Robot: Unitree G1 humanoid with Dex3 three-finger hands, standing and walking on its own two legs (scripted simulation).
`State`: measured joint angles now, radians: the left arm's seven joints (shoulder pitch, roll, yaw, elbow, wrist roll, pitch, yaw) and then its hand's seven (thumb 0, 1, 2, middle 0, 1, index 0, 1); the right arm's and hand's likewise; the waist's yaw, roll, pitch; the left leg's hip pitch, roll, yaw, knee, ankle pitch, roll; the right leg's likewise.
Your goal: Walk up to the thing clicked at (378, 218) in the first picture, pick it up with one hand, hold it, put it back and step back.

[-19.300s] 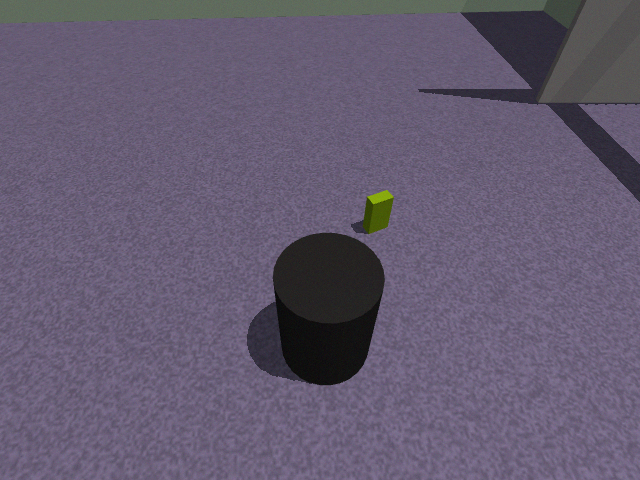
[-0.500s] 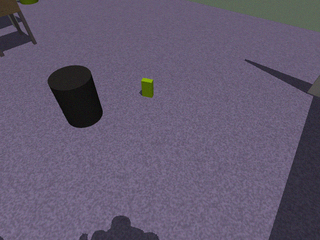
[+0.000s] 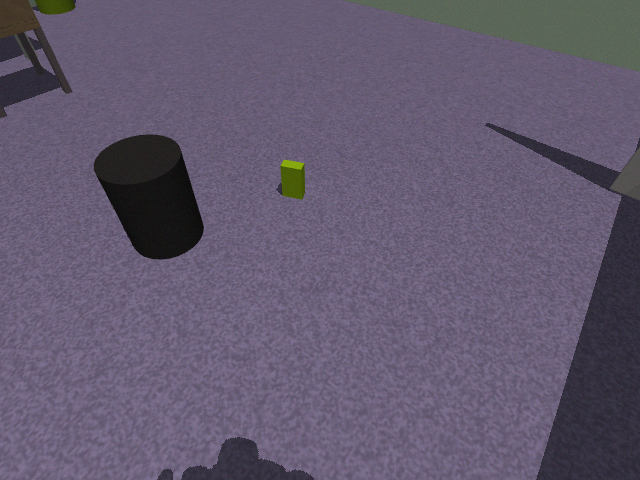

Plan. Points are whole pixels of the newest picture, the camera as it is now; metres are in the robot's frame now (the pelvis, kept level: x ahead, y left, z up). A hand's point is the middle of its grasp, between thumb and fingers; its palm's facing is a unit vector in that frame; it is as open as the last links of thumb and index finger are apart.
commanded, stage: stand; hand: left
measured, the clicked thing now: (293, 180) +1.47 +0.18 -0.69
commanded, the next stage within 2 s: walk up in 0.46 s
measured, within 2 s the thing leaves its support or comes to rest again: neither
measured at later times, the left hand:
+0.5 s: hand out of the picture +0.07 +0.26 -0.15, palm faces -0.01 -0.94 -0.34, open 7.4 cm
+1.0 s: hand (85, 444) +0.20 +0.36 -0.16, palm faces -0.06 -0.95 -0.30, open 7.4 cm
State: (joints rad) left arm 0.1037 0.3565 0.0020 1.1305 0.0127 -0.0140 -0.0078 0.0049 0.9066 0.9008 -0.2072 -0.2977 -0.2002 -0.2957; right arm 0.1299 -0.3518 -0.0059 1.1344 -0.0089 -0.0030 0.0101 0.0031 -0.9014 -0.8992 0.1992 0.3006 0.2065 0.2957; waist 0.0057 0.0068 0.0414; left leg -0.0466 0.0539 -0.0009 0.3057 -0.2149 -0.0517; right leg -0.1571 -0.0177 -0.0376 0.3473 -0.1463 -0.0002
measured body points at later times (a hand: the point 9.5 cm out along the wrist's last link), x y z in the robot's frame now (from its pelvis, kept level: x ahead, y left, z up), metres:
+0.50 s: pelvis +0.00 +0.00 +0.00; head +0.01 +0.00 +0.45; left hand +0.08 +0.31 -0.13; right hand +0.07 -0.30 -0.14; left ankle -0.03 +0.15 -0.74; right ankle +0.03 -0.12 -0.74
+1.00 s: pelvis +0.13 +0.08 +0.00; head +0.11 +0.11 +0.45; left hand +0.20 +0.41 -0.14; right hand +0.13 -0.25 -0.10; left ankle +0.10 +0.18 -0.75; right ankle +0.21 -0.08 -0.68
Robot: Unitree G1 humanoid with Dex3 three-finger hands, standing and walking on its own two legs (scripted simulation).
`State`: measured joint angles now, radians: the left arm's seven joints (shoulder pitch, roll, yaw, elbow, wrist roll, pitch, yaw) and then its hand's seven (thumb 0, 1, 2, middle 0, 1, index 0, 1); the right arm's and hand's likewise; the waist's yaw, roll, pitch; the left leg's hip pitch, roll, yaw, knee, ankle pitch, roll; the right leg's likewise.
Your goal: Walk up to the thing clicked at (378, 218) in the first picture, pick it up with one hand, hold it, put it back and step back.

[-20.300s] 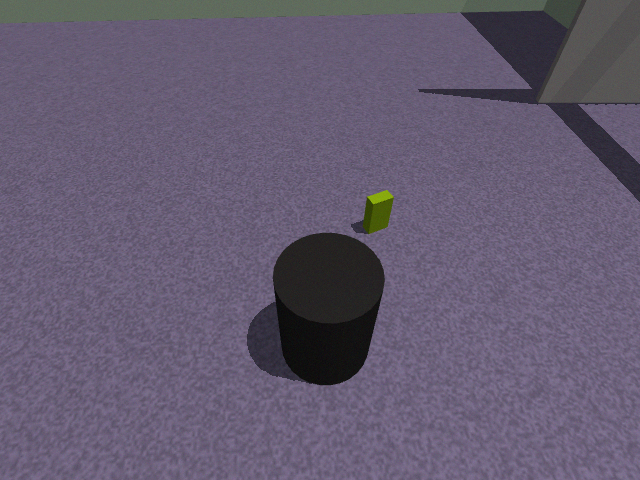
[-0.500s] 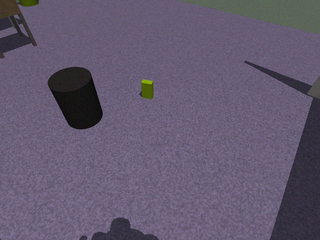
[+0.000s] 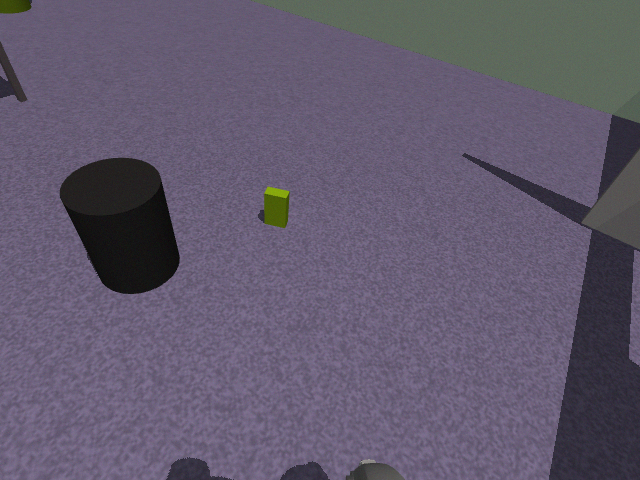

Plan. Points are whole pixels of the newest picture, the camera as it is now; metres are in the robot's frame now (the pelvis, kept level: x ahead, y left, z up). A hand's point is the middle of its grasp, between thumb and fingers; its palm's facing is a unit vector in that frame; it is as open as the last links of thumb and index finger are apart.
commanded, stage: walk up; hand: left
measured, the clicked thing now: (276, 207) +1.34 +0.14 -0.69
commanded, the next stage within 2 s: none
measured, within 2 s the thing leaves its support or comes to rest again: neither
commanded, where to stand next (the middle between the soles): +1.01 -0.07 m, yaw +1 degrees
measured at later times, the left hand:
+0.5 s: hand (197, 328) +0.39 +0.21 -0.13, palm faces -0.06 -0.93 -0.36, open 7.4 cm
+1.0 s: hand (204, 245) +0.60 +0.24 -0.15, palm faces -0.10 -0.94 -0.33, open 7.4 cm
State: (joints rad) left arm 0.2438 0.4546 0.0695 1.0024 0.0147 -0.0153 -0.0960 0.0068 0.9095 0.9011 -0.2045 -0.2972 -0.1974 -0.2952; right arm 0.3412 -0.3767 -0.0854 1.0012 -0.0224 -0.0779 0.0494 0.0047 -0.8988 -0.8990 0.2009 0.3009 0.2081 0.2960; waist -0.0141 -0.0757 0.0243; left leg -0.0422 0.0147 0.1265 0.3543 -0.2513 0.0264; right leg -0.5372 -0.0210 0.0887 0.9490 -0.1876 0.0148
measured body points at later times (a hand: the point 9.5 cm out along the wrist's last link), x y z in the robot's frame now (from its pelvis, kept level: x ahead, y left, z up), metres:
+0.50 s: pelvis +0.27 -0.05 -0.01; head +0.29 -0.06 +0.44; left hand +0.39 +0.25 -0.11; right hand +0.33 -0.37 -0.12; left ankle +0.27 +0.12 -0.67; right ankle +0.26 -0.15 -0.75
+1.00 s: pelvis +0.52 -0.03 -0.01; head +0.54 -0.01 +0.44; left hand +0.60 +0.29 -0.13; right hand +0.55 -0.34 -0.11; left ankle +0.52 +0.10 -0.75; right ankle +0.60 -0.19 -0.70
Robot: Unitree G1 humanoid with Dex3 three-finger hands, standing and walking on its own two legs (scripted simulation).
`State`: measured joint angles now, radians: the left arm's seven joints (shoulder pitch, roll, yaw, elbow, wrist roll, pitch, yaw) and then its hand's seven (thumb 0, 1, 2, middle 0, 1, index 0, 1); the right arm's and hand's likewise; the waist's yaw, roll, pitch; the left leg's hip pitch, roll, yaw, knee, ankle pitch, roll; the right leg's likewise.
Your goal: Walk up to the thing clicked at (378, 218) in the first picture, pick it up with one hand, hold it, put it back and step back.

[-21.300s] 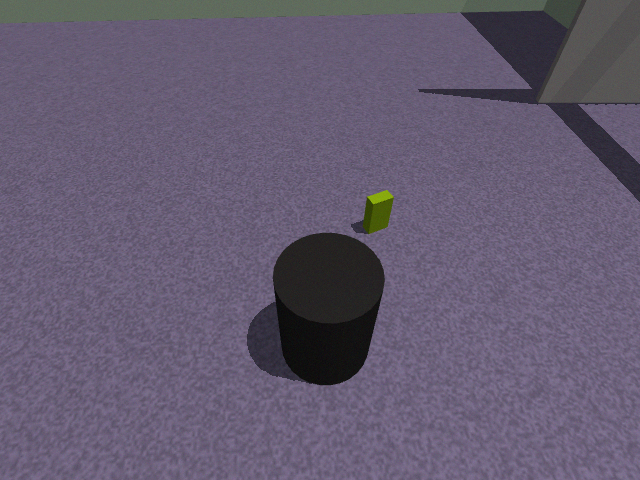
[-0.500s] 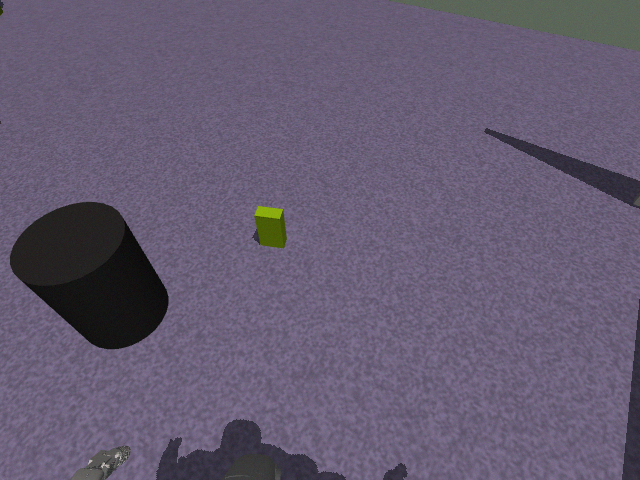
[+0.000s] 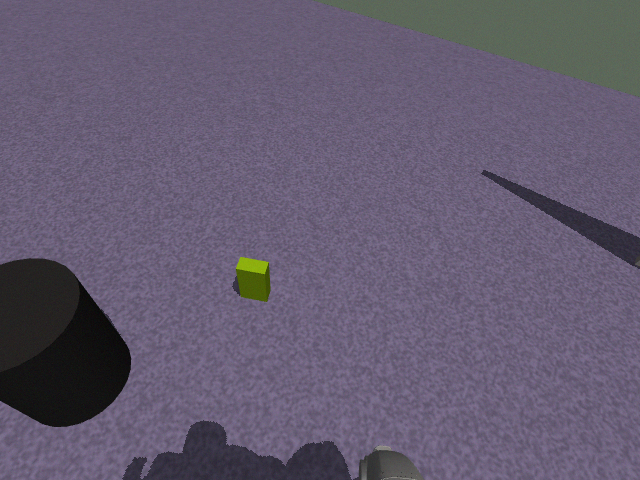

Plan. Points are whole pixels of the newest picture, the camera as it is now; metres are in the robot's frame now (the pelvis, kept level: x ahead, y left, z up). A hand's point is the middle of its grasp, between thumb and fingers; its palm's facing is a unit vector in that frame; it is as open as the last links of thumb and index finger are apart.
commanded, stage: walk up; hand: left
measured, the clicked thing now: (254, 280) +0.82 +0.21 -0.68
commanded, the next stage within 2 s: none
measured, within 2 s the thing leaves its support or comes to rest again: neither
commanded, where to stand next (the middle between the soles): +0.49 -0.02 m, yaw +3 degrees
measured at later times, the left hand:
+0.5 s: hand (157, 422) +0.21 +0.23 -0.13, palm faces +0.05 -0.91 -0.40, open 7.4 cm
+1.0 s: hand (181, 311) +0.39 +0.24 -0.14, palm faces +0.00 -0.91 -0.42, open 7.4 cm
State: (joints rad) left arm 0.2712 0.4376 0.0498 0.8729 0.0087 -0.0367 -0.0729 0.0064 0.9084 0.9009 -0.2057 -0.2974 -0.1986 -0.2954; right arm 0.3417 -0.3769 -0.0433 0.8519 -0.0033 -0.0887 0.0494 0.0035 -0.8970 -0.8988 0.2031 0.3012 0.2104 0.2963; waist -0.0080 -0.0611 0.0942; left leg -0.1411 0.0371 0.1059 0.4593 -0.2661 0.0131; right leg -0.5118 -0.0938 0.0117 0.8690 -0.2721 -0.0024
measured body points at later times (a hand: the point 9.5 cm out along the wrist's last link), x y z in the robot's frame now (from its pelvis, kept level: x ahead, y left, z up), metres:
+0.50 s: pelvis +0.20 -0.05 +0.00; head +0.22 -0.06 +0.45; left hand +0.21 +0.27 -0.10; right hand +0.31 -0.36 -0.12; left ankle +0.30 +0.10 -0.70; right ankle +0.17 -0.16 -0.74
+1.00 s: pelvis +0.36 -0.05 -0.01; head +0.37 -0.06 +0.44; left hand +0.39 +0.29 -0.11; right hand +0.44 -0.37 -0.13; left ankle +0.34 +0.09 -0.74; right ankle +0.47 -0.17 -0.73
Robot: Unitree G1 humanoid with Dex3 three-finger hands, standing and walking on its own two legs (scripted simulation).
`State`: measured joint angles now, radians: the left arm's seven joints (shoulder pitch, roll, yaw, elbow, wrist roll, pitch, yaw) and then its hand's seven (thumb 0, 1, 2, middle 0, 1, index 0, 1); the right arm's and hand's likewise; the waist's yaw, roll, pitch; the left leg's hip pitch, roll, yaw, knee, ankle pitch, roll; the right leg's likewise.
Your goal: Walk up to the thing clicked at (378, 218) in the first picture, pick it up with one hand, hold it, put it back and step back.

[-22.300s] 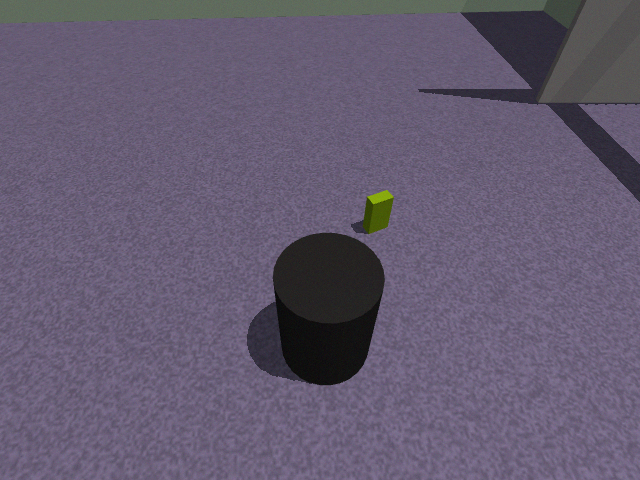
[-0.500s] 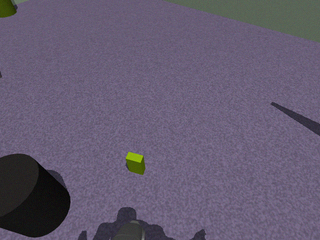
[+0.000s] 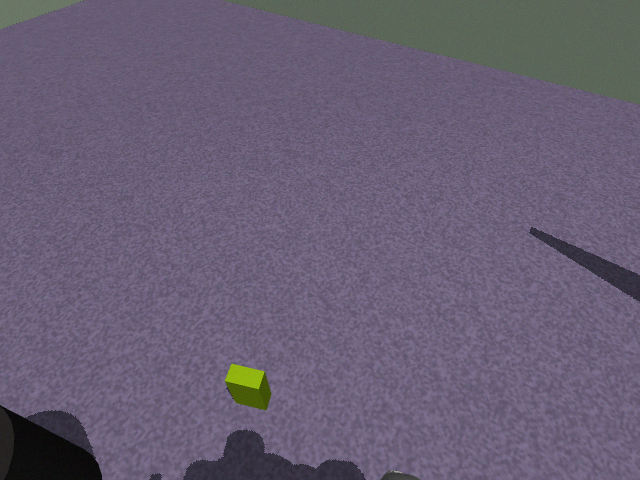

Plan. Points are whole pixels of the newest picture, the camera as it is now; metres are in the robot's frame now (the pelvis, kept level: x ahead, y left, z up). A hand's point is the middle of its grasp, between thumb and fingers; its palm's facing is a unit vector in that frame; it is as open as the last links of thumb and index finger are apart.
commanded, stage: walk up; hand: left
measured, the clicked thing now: (249, 388) +0.47 +0.23 -0.67
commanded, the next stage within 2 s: stand in 1.88 s
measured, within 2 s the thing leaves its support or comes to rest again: neither
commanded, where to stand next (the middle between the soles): +0.13 +0.02 m, yaw +0 degrees
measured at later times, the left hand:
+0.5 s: hand out of the picture +0.13 +0.29 -0.15, palm faces +0.01 -0.92 -0.39, open 7.4 cm
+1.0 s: hand out of the picture +0.11 +0.28 -0.13, palm faces +0.02 -0.92 -0.39, open 7.4 cm
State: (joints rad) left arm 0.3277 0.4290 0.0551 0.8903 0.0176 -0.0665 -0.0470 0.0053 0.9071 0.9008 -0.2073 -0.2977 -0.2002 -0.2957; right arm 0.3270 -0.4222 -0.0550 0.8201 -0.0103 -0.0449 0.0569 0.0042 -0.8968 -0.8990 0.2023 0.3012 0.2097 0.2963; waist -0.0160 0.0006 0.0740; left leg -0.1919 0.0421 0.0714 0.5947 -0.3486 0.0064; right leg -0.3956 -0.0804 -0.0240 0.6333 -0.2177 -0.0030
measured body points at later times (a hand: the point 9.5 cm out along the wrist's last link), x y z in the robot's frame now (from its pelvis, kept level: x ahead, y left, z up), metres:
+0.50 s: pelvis +0.05 +0.01 -0.01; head +0.08 +0.02 +0.44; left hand +0.13 +0.33 -0.13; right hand +0.15 -0.29 -0.12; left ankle +0.10 +0.15 -0.73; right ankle +0.09 -0.13 -0.72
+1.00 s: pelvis +0.07 +0.01 +0.01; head +0.09 +0.00 +0.46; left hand +0.11 +0.33 -0.11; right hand +0.20 -0.28 -0.12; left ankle +0.10 +0.15 -0.73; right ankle +0.09 -0.13 -0.73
